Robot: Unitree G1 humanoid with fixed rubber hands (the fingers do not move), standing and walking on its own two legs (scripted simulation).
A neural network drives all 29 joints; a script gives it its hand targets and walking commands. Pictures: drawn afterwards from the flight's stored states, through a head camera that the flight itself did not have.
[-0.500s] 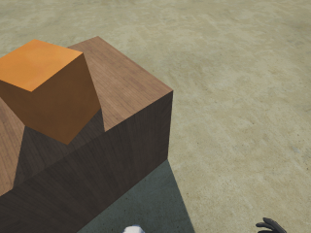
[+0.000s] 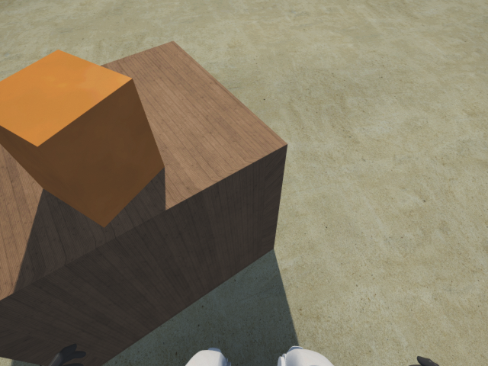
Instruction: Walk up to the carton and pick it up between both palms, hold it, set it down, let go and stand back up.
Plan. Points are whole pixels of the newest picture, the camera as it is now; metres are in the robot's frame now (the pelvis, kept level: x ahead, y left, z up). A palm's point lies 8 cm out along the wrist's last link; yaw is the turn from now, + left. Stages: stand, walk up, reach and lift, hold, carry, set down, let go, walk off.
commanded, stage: walk up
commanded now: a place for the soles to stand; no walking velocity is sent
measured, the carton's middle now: (81, 140) +0.55 +0.36 +0.03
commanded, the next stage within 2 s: none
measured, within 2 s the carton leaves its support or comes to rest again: neither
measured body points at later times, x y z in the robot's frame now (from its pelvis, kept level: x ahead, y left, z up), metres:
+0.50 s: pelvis -0.04 +0.01 +0.01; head -0.01 +0.00 +0.45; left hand -0.01 +0.36 -0.08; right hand +0.10 -0.29 -0.12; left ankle -0.05 +0.14 -0.67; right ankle +0.07 -0.06 -0.70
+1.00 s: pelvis -0.03 +0.05 +0.02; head -0.02 +0.12 +0.46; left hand -0.06 +0.38 -0.13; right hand +0.12 -0.24 -0.05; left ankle -0.06 +0.14 -0.70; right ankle +0.02 -0.08 -0.64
